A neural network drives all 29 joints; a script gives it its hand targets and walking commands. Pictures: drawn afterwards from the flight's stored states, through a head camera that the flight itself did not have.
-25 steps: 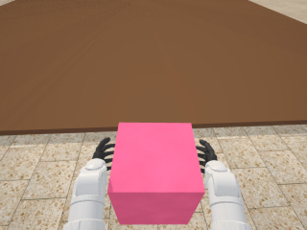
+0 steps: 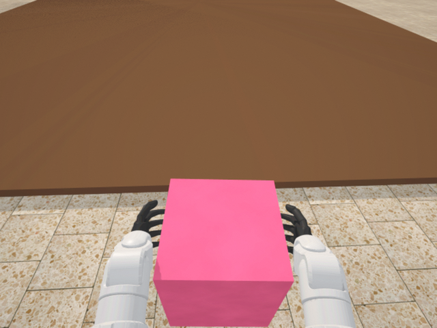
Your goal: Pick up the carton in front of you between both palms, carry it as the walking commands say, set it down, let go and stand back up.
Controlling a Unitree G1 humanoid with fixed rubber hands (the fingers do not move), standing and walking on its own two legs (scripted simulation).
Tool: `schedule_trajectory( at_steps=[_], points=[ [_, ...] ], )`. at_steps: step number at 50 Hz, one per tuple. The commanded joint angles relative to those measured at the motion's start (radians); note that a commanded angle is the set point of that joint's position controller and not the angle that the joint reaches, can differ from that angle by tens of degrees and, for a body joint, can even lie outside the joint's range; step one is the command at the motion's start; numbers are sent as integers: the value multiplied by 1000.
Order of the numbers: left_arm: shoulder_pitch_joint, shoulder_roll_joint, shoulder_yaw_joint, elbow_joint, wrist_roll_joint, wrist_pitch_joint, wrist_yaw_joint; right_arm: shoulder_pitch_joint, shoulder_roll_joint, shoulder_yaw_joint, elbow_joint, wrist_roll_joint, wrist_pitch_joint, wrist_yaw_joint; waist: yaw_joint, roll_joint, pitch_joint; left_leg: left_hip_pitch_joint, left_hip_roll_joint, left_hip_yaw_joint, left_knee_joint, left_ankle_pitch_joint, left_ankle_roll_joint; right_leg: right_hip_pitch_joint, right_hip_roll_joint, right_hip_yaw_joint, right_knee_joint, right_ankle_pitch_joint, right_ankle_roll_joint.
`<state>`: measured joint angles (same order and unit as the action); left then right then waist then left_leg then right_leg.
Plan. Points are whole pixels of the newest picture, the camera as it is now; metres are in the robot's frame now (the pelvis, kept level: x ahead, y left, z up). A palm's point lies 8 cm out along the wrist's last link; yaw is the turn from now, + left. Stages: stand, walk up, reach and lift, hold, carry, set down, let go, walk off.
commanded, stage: carry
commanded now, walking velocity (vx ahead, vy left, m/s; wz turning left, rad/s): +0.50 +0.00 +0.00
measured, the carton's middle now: (220, 255) +0.30 +0.00 -0.02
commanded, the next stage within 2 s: none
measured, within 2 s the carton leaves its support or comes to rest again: neither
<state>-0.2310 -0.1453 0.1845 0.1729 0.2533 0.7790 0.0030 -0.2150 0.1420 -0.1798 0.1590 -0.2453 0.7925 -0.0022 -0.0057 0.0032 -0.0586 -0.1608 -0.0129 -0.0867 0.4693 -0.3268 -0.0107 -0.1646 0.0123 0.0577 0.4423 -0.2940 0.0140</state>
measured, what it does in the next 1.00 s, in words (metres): walks ahead: right foot, then left foot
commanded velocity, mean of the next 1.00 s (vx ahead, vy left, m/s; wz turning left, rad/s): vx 0.50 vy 0.00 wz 0.00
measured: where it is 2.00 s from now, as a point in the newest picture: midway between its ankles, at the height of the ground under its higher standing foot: (206, 200)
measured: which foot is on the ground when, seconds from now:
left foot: down 0.00-0.40, up 0.42-0.76, down 0.78-1.00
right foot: down 0.00-0.16, up 0.18-0.36, down 0.38-0.80, up 0.82-1.00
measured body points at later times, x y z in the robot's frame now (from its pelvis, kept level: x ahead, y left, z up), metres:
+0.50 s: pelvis +0.17 +0.00 -0.01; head +0.16 +0.00 +0.44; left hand +0.44 +0.16 +0.07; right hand +0.45 -0.15 +0.07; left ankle +0.07 +0.11 -0.68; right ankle +0.16 -0.08 -0.74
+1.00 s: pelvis +0.47 +0.07 +0.00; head +0.51 +0.09 +0.45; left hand +0.76 +0.22 +0.05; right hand +0.74 -0.09 +0.06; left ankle +0.47 +0.14 -0.74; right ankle +0.46 -0.07 -0.67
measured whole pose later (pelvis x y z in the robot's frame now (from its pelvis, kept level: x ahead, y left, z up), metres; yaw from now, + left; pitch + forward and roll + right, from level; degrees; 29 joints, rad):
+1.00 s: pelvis +0.47 +0.07 +0.00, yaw +0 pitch +5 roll -2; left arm -0.15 -0.13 0.10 -0.33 0.11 1.17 0.09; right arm -0.12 0.13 -0.10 -0.33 -0.09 1.17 -0.09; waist -0.03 -0.01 -0.03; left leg -0.26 0.04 0.25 0.35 -0.19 0.07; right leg -0.58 -0.10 -0.09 1.02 -0.26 -0.01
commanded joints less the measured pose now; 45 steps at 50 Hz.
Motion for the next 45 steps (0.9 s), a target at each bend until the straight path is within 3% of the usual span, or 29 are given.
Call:
schedule_trajectory(
  at_steps=[1,3,4,6,7,8,9,10,12,14,16,18,19,20,21,22,23,24,25,27,30,35,38,39,40,41,42,44,45],
  points=[
    [-505,-916,-611,-115,-301,-12,-215,-576,909,618,-142,320,-28,217,12,-55,-144,-188,52,41,-9,-231,14,-23,-132,90,-135,-351,-55],
    [-473,-899,-654,-174,-330,24,-196,-564,895,673,-189,358,7,210,17,-119,-226,-191,7,127,109,-77,2,12,-199,182,-174,-308,-99],
    [-462,-885,-675,-207,-342,50,-186,-555,888,700,-217,379,32,206,16,-139,-236,-184,-1,150,74,-87,7,3,-219,195,-181,-335,-115],
    [-479,-854,-706,-274,-370,110,-175,-566,872,735,-263,419,90,199,11,-114,-220,-90,11,155,-30,-123,20,-104,-191,129,-147,-393,-102],
    [-488,-842,-722,-300,-386,143,-171,-562,854,738,-276,430,120,194,9,-44,-196,-34,59,84,-93,-164,35,-178,-140,43,-61,-347,-74],
    [-498,-833,-737,-320,-407,177,-168,-536,832,734,-279,434,151,186,-2,114,-182,43,186,-119,-183,-250,81,-303,-78,-63,139,-257,-34],
    [-495,-831,-758,-331,-434,210,-166,-494,820,736,-285,436,182,178,-12,248,-151,158,305,-328,-274,-221,140,-487,-20,-161,314,-191,-1],
    [-509,-835,-785,-358,-469,239,-169,-473,803,735,-314,434,207,167,-16,265,-106,221,364,-421,-274,-50,201,-609,-33,-150,320,-236,-5],
    [-497,-864,-812,-395,-524,279,-172,-474,809,751,-412,459,255,149,-18,147,-154,279,354,-311,-238,182,208,-598,-57,-141,283,-232,-13],
    [-459,-876,-823,-443,-555,313,-171,-462,828,773,-498,490,295,142,-20,154,-226,270,291,-156,-198,298,158,-477,-19,-195,196,-117,-10],
    [-401,-876,-818,-488,-553,344,-163,-414,842,784,-542,510,331,146,-18,188,-258,213,251,-55,-178,284,133,-342,7,-243,94,-53,-8],
    [-331,-871,-806,-526,-533,370,-155,-363,853,790,-564,521,362,156,-2,129,-281,21,197,64,-73,208,99,-19,26,-290,-82,109,-7],
    [-304,-863,-796,-538,-519,382,-151,-341,849,792,-570,523,373,162,4,75,-319,-129,176,114,29,212,72,211,-16,-252,-93,127,-22],
    [-259,-865,-785,-541,-507,398,-147,-331,836,784,-575,528,388,167,23,-72,-376,-294,141,174,254,40,31,393,-208,-7,-156,-80,-63],
    [-267,-846,-770,-536,-494,404,-145,-389,815,795,-620,546,407,172,30,-295,-328,-592,28,229,468,-171,4,482,-450,399,-243,-183,-177],
    [-324,-851,-767,-555,-497,412,-142,-464,803,810,-636,570,423,176,33,-226,-283,-664,78,129,598,-194,33,430,-501,475,-239,-122,-262],
    [-360,-855,-765,-576,-509,422,-138,-493,810,811,-634,589,431,181,31,-141,-248,-687,114,110,662,-181,46,365,-478,421,-236,-47,-268],
    [-394,-857,-767,-593,-524,432,-135,-501,816,803,-622,598,435,182,28,-59,-236,-670,146,98,661,-120,48,313,-442,320,-246,-8,-242],
    [-420,-858,-772,-599,-534,440,-133,-497,822,793,-611,601,439,181,25,-21,-236,-641,159,101,603,-59,41,276,-408,239,-273,-32,-208],
    [-428,-859,-778,-590,-554,452,-138,-477,830,780,-582,585,445,172,25,-66,-223,-586,142,149,477,17,17,246,-347,84,-299,65,-167],
    [-412,-852,-780,-556,-571,465,-151,-424,836,759,-533,545,450,153,23,-104,-208,-522,108,215,286,103,-5,237,-291,-57,-281,239,-151],
    [-400,-854,-775,-530,-567,466,-169,-420,852,750,-529,515,448,142,31,-175,-159,-348,58,310,68,242,22,186,-253,-176,-221,389,-107],
    [-398,-859,-781,-546,-563,460,-173,-400,864,747,-527,511,440,147,6,-122,-232,-2,-13,397,-8,208,42,85,-200,-294,59,540,-54],
    [-392,-851,-781,-549,-558,459,-173,-381,862,745,-522,508,437,150,-14,-65,-298,214,60,296,-7,143,51,-53,-173,-290,247,414,-28],
    [-405,-851,-790,-569,-561,462,-174,-363,849,736,-504,491,430,153,-28,178,-383,393,358,-175,-143,-106,164,-290,-89,-274,567,159,25],
    [-407,-858,-798,-568,-560,461,-177,-348,873,741,-483,491,420,156,-24,295,-376,461,467,-447,-269,-36,247,-506,-8,-182,750,-171,20],
    [-412,-884,-805,-562,-556,449,-179,-365,899,752,-518,505,412,159,-19,205,-362,437,459,-364,-243,98,239,-558,-76,-99,847,-169,-10],
    [-429,-928,-819,-574,-560,421,-182,-412,956,781,-554,528,388,165,-18,53,-343,321,398,-173,-212,275,187,-546,-146,-67,805,-72,-38],
    [-424,-954,-824,-574,-563,408,-180,-432,971,796,-573,541,378,167,-13,41,-335,263,373,-97,-232,298,158,-512,-162,-64,735,-22,-36]
  ],
)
